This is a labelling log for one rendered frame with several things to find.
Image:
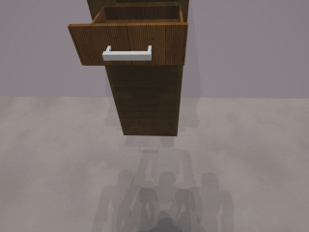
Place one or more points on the cabinet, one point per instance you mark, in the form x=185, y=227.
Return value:
x=147, y=98

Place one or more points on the drawer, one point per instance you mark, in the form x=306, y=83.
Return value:
x=133, y=28

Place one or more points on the handle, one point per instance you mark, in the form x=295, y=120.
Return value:
x=109, y=55

